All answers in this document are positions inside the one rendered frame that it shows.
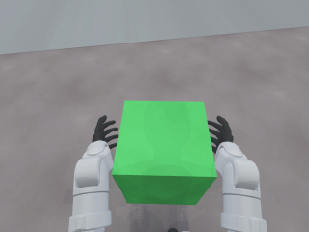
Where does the robot left hand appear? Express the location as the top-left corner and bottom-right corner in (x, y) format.
(92, 115), (119, 150)

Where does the carton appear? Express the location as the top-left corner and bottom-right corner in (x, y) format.
(112, 100), (217, 205)

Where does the left robot forearm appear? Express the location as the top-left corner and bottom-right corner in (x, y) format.
(68, 140), (114, 232)

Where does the robot right hand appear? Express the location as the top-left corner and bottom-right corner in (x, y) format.
(207, 116), (234, 153)

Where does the right robot forearm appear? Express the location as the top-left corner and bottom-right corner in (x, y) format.
(214, 141), (267, 232)

